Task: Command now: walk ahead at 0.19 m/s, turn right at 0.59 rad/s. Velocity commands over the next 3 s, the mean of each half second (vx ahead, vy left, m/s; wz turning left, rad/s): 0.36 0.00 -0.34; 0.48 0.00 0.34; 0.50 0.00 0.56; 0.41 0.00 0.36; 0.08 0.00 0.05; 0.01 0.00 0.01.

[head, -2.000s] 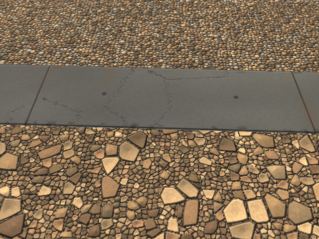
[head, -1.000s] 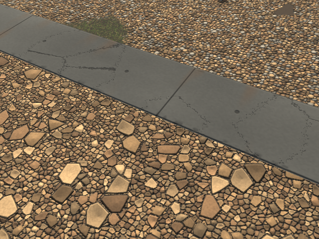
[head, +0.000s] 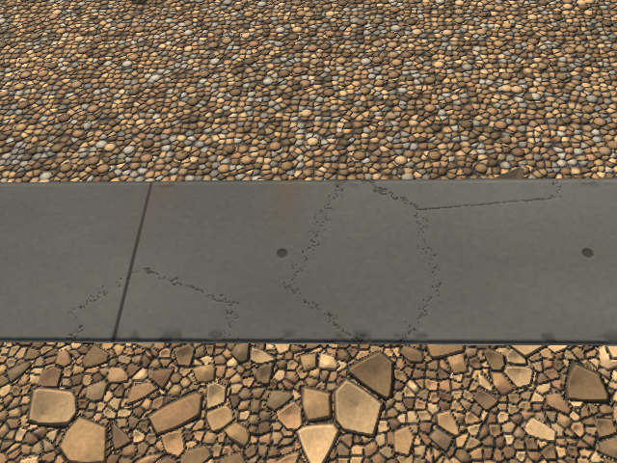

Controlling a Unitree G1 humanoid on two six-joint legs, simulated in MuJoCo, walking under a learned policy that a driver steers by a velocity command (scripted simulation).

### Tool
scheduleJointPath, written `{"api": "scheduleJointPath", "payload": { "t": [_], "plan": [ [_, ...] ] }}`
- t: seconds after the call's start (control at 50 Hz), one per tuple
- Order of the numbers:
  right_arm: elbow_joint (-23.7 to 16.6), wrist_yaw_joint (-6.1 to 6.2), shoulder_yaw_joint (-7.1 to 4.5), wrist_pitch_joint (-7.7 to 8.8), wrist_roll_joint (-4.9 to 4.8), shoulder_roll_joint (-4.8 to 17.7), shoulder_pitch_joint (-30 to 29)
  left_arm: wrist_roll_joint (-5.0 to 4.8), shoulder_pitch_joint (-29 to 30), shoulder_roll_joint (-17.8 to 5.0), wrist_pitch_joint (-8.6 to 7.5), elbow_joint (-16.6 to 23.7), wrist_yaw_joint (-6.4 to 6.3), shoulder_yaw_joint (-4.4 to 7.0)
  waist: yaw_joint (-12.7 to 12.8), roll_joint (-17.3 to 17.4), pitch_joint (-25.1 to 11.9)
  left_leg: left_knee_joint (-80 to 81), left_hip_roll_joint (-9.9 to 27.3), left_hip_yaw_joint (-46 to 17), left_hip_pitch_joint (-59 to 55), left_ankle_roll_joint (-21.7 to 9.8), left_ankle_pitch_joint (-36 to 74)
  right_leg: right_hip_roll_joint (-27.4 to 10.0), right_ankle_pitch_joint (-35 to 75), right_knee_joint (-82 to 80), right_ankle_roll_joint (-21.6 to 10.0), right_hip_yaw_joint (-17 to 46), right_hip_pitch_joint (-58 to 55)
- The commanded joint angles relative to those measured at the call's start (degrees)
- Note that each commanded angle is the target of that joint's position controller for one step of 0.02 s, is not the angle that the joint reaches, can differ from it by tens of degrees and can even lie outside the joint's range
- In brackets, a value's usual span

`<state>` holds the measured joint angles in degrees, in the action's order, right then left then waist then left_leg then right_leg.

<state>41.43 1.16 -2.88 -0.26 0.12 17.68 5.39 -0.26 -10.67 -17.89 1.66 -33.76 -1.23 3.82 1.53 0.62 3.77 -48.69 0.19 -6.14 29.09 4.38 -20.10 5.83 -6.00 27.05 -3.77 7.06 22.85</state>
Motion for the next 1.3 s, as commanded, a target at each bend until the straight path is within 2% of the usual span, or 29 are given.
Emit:
{"api": "scheduleJointPath", "payload": {
  "t": [0.02,0.1,0.12,0.14,0.16,0.18,0.22,0.4,0.5,0.54,0.56,0.58,0.6,0.62,0.64,0.68,0.72,0.8,0.98,1.04,1.08,1.1,1.12,1.14,1.16,1.18,1.2,1.22,1.3],
  "plan": [
    [-3.5,-0.5,-1.49,1.31,-0.46,5.3,1.7,-0.17,1.6,-10.0,-0.69,4.6,-0.38,2.93,-0.9,-10.5,-10.4,5.6,-1.7,1.9,-5.9,-0.7,-0.1,-12.8,-24.4,-11.7,-9.1,19.4,-5.1],
    [-2.1,-1.3,-2.0,3.37,-1.27,4.8,6.7,-0.87,1.5,-8.9,-0.24,4.2,-0.2,2.42,-4.3,-9.4,-7.8,21.6,-2.1,3.5,-18.7,-4.5,3.6,-10.2,-31.2,-9.0,-6.2,21.2,0.9],
    [-0.6,-1.14,-2.54,3.68,-0.97,6.0,11.0,-0.85,1.7,-6.8,-0.27,4.3,-0.31,1.8,-6.0,-7.0,-7.3,26.3,1.8,1.5,-25.6,-6.4,3.5,-7.6,-32.3,-3.8,-3.4,17.9,6.3],
    [0.2,-0.91,-2.94,3.84,0.14,8.7,15.9,-0.54,-0.2,-1.3,-0.49,4.0,-0.3,0.29,-5.9,3.5,-9.7,31.4,14.3,-11.6,-31.9,-9.6,-7.4,-1.4,-31.0,15.6,0.6,8.0,12.3],
    [0.2,-1.69,-4.13,4.17,2.39,14.0,14.8,-1.19,2.3,-3.6,-1.65,7.4,-0.14,0.93,-4.6,13.2,-2.4,38.8,21.6,-31.9,-26.4,-16.6,-23.7,1.5,-26.1,24.6,1.2,3.5,25.3],
    [-1.2,-1.5,-3.65,4.89,1.92,11.4,10.4,-1.02,2.2,-6.6,-2.48,6.4,-0.04,1.6,-3.0,10.9,1.7,40.1,21.7,-31.9,-23.7,-18.0,-26.3,-2.3,-20.7,30.2,1.6,5.9,27.0],
    [-1.4,-0.75,-2.23,5.21,0.04,6.4,8.7,-0.38,-1.1,-7.1,-2.81,3.0,0.39,2.02,-2.0,7.7,1.3,39.2,16.3,-21.0,-26.1,-14.4,-16.6,-3.2,-13.2,32.7,3.1,4.7,26.5],
    [3.0,-0.51,-1.64,4.66,-0.73,7.6,17.9,-0.63,11.0,-0.2,-5.45,5.4,2.49,-0.77,-8.0,7.4,1.9,41.1,11.7,-2.3,-25.6,-14.1,10.2,-8.2,1.8,15.6,6.2,-6.9,17.8],
    [5.1,-1.07,-1.94,3.65,-1.89,9.8,21.1,-1.6,13.1,-1.8,-6.51,6.2,3.98,-0.44,-7.4,8.3,2.9,38.5,14.7,-3.4,-25.8,-14.0,16.5,-6.3,-1.8,4.1,3.5,-8.4,7.1],
    [5.1,-0.89,-2.22,3.27,-2.25,10.9,19.2,-1.52,5.4,-4.5,-6.79,4.2,3.62,1.0,-1.4,8.0,-1.2,31.1,14.2,-2.1,-25.3,-12.3,31.9,-4.5,-1.2,-0.7,0.9,-8.9,-5.3],
    [4.8,-0.9,-1.84,3.48,-1.98,9.8,19.0,-1.24,-2.8,-7.2,-6.66,1.8,2.9,2.43,2.7,5.9,-7.1,21.0,11.1,0.8,-21.8,-10.6,37.4,-5.2,-0.1,-1.5,-0.7,-8.3,-18.2],
    [2.7,-1.05,-0.3,3.97,-0.42,5.8,17.8,-0.06,-13.9,-11.0,-6.18,0.2,1.96,3.51,7.6,-0.3,-17.4,3.1,7.9,2.6,-9.7,-8.3,23.3,-16.5,-1.7,1.0,-4.2,3.1,-36.9],
    [1.0,-0.86,1.42,4.91,-0.91,-0.5,23.4,0.81,-16.3,-14.8,-5.68,-0.7,1.98,3.95,4.4,-17.8,-25.4,-15.3,-0.9,3.8,8.2,-5.1,-11.2,-30.4,-15.5,-5.8,-11.2,28.0,-48.7],
    [1.8,-0.81,-0.47,5.43,-2.6,6.2,20.1,0.91,-15.5,-9.1,-5.85,-0.9,2.01,2.54,6.1,-12.1,-20.9,-22.7,1.1,-2.3,12.6,-5.1,-11.3,-29.2,-20.9,-9.8,-10.5,30.1,-42.5],
    [0.6,-1.0,-1.32,5.48,-3.42,7.9,16.1,0.38,-11.9,-6.7,-5.99,-1.4,1.91,1.61,4.8,-10.9,-12.9,-23.7,3.4,-1.3,15.3,-5.5,-6.1,-27.5,-17.6,-10.5,-8.7,20.8,-36.1],
    [0.6,-0.94,-1.36,4.93,-2.06,6.1,13.4,0.42,-5.9,-3.6,-6.44,-1.9,2.13,0.78,1.6,-7.5,-6.1,-19.9,6.5,0.0,12.4,-5.1,1.8,-22.4,-7.7,-13.9,-7.2,9.7,-25.0],
    [1.3,-1.18,-1.2,3.58,-2.13,3.6,15.1,1.01,-3.2,-2.3,-7.5,-2.8,2.17,0.77,-1.0,-8.0,-4.1,-18.8,7.7,0.2,7.6,-4.5,5.7,-20.6,-1.2,-17.4,-7.2,3.2,-18.7],
    [-0.4,-1.24,-1.06,2.17,-1.66,1.7,11.7,0.87,-2.3,-3.2,-8.72,-5.4,1.88,1.47,-2.3,-4.5,-0.3,-12.6,7.5,-0.7,11.0,-3.3,11.3,-20.4,8.9,-19.9,-7.4,-5.4,-16.4],
    [-7.8,-4.63,-0.09,2.96,-1.45,1.4,-3.9,-0.76,-7.2,-8.3,-6.67,-9.9,0.8,2.93,2.0,-1.8,3.4,11.5,5.2,6.7,10.4,-7.3,20.2,-22.0,16.4,-17.8,-4.6,-16.2,-25.9],
    [-9.0,-4.96,-1.59,2.4,-1.35,4.2,-0.9,-1.18,-7.0,-10.9,-5.16,-10.1,0.31,3.52,-1.3,-4.7,-1.9,11.9,-0.3,11.7,1.7,-10.6,11.7,-21.8,42.8,-6.1,-2.8,-18.6,-29.8],
    [-5.8,-3.92,-4.67,1.74,-1.67,9.3,14.5,-1.52,-6.0,-10.8,-4.46,-9.5,-0.09,3.14,-10.1,-4.0,-10.5,15.8,-4.7,12.0,-20.9,-14.5,12.6,-18.9,44.8,16.0,-0.1,-20.6,-21.8],
    [-4.4,-2.58,-6.09,0.93,-1.98,14.4,20.7,0.56,-8.6,-6.1,-4.99,-8.4,-0.08,1.44,-10.3,6.5,-15.6,16.2,5.4,-4.2,-37.9,-18.1,14.8,-14.9,11.3,35.0,2.6,-20.3,-5.9],
    [-6.6,-2.84,-6.07,1.9,-1.87,17.8,17.2,0.76,-12.0,-0.9,-6.79,-5.1,0.78,-0.6,-4.2,16.1,-23.9,26.7,18.4,-39.9,-52.7,-30.6,-0.3,-2.3,-28.6,53.7,5.3,-9.7,15.7],
    [-7.4,-3.31,-4.59,2.72,-1.46,12.0,17.6,-1.14,-4.7,-7.4,-8.64,-4.6,1.57,0.68,-8.8,6.2,-23.9,32.3,18.4,-40.4,-51.9,-27.5,-4.4,-5.3,-25.9,55.5,4.1,-0.2,21.3],
    [-6.9,-3.32,-3.93,3.44,-1.06,9.9,15.9,-2.59,-0.7,-8.0,-9.46,-2.9,1.89,0.75,-8.1,4.2,-15.4,32.9,16.6,-32.1,-44.8,-24.8,-1.6,-7.5,-20.7,52.2,2.9,-1.1,23.5],
    [-7.0,-3.3,-3.54,3.87,-1.16,8.8,12.3,-1.6,-0.3,-6.8,-9.78,-3.2,1.4,0.42,-5.0,-1.7,-10.0,32.8,14.1,-25.6,-35.8,-22.8,5.8,-10.1,-16.5,46.7,2.8,-1.3,21.2],
    [-7.6,-3.08,-3.07,4.02,-0.97,7.2,9.2,-0.1,-0.7,-7.1,-9.58,-3.7,1.01,0.73,-2.9,-1.7,-7.9,33.1,12.0,-20.7,-29.4,-21.9,12.9,-11.7,-14.2,41.7,3.3,-1.3,17.5],
    [-8.4,-2.78,-2.72,4.08,-0.2,6.6,7.6,0.35,-1.9,-7.2,-8.95,-4.0,1.09,0.91,-1.3,0.1,-7.1,34.2,10.7,-18.2,-24.9,-21.7,17.4,-12.6,-12.5,40.2,3.8,-1.1,13.8],
    [-7.1,-1.57,-3.1,4.39,-0.67,8.0,8.7,1.4,-0.3,-4.6,-7.06,-3.6,0.91,0.21,-0.8,0.4,-4.8,36.2,8.0,-11.5,-16.7,-21.8,26.4,-11.8,-7.0,30.3,7.4,-3.4,11.8]
  ]
}}
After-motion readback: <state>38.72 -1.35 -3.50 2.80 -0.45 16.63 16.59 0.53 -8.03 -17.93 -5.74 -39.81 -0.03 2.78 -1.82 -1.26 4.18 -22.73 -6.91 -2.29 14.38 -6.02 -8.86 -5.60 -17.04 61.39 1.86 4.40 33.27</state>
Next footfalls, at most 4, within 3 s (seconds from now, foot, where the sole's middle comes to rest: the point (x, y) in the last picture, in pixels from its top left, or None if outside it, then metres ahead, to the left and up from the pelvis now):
0.12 left None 0.08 0.15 -0.77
0.56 right None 0.30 -0.17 -0.77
1.08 left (313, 375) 0.61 0.07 -0.77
1.58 right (364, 257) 0.93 -0.06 -0.77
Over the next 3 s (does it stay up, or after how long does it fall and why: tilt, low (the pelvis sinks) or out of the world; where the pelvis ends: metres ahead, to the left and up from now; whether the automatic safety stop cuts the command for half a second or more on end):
stays up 1.02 0.12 0.00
